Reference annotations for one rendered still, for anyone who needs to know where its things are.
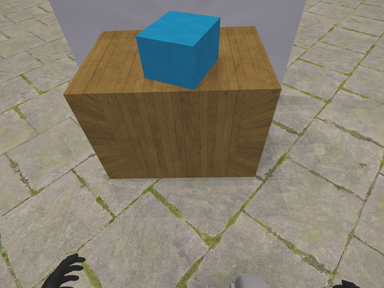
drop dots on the carton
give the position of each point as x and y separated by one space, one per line
179 48

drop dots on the robot right thigh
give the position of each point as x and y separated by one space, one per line
248 281

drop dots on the pedestal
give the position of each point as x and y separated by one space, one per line
143 128

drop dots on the robot left hand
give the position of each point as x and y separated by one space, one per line
56 278

